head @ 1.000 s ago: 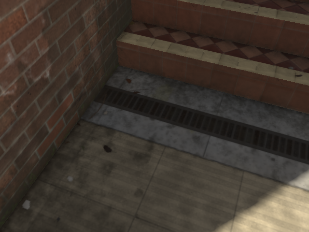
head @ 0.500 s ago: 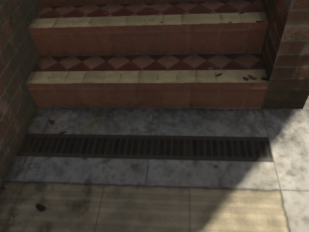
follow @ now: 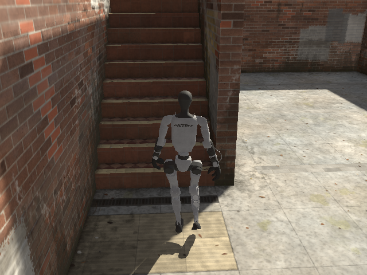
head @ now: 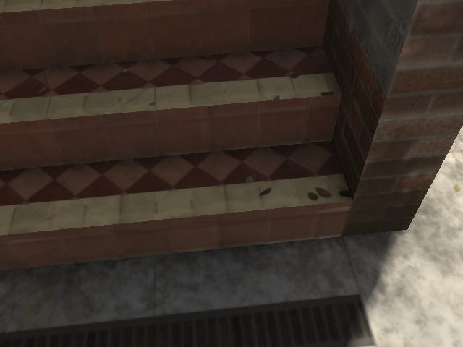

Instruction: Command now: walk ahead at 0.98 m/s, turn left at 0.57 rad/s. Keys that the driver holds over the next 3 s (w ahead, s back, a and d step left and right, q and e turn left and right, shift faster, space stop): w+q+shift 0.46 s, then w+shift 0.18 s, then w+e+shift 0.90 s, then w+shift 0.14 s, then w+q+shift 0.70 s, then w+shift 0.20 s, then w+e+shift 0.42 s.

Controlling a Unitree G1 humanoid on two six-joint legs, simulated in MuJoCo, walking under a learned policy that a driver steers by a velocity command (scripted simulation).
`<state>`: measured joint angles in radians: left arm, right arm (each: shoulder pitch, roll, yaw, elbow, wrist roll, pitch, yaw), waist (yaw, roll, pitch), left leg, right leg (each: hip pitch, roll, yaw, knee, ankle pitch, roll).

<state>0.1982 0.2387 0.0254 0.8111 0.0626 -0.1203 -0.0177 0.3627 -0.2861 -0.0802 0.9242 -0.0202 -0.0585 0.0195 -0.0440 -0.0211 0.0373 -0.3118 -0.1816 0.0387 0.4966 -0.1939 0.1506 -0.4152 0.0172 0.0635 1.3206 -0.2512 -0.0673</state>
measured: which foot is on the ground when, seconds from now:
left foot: down 0.00-0.30, up 0.32-0.66, down 0.68-1.00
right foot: up 0.00-0.26, down 0.28-0.68, up 0.70-1.00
